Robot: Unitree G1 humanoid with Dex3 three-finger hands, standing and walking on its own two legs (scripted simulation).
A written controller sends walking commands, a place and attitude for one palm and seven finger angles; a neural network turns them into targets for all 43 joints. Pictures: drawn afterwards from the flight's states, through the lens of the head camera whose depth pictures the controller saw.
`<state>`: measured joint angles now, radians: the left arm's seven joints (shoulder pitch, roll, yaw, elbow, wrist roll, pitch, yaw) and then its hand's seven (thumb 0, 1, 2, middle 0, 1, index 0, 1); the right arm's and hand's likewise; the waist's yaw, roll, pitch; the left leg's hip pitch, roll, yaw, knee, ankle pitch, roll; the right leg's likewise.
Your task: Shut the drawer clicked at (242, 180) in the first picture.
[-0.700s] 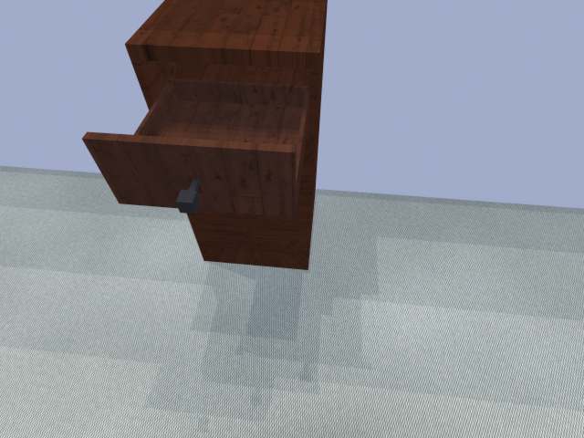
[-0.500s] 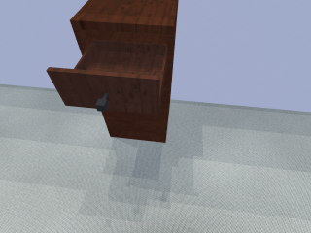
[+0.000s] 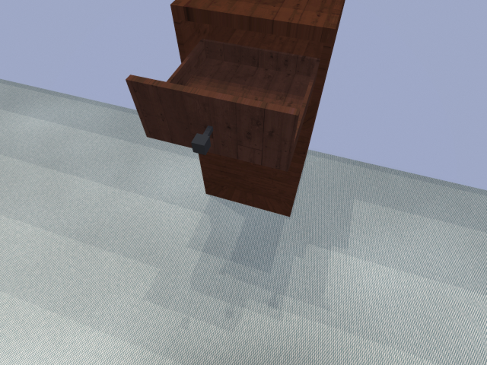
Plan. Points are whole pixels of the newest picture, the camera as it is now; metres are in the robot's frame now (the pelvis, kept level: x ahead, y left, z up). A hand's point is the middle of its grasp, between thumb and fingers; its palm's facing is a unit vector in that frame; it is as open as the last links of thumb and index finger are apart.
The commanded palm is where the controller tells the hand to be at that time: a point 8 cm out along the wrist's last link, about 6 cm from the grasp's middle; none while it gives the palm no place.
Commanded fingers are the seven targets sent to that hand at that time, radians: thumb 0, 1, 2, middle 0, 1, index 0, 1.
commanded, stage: stand and wait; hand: left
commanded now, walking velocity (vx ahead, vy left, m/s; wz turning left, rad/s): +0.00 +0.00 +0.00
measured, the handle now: (204, 138) +0.56 +0.13 +0.00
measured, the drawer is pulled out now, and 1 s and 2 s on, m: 0.29 0.29 0.29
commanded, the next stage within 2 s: turn or walk to find it in 0.16 s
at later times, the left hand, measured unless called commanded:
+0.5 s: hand out of the picture +0.05 +0.17 -0.18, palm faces +0.11 -0.97 -0.20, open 7.4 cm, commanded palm none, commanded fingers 0.00 0.90 0.90 -0.20 -0.30 -0.20 -0.30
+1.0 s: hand out of the picture +0.02 +0.17 -0.17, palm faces +0.09 -0.97 -0.21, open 7.4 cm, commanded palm none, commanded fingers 0.00 0.90 0.90 -0.20 -0.30 -0.20 -0.30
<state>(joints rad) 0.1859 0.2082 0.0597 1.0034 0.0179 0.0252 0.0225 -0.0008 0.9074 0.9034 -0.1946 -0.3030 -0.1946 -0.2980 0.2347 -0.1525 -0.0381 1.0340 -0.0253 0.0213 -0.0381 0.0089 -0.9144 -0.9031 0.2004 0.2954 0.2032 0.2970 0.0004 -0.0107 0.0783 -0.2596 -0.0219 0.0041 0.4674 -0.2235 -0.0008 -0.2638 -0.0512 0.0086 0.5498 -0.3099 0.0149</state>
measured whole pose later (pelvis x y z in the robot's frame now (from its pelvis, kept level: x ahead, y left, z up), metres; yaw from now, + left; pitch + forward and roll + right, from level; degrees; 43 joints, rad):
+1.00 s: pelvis +0.01 -0.02 +0.01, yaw +2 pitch -1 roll +0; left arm 0.21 0.18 0.04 1.12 0.01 0.01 0.02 0.00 0.91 0.90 -0.20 -0.30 -0.20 -0.30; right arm 0.22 -0.16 -0.02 1.12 -0.02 0.01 -0.04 0.01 -0.91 -0.90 0.20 0.30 0.20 0.30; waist 0.00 0.01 0.08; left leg -0.17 0.02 -0.05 0.41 -0.22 -0.04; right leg -0.12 -0.01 -0.05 0.40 -0.26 -0.01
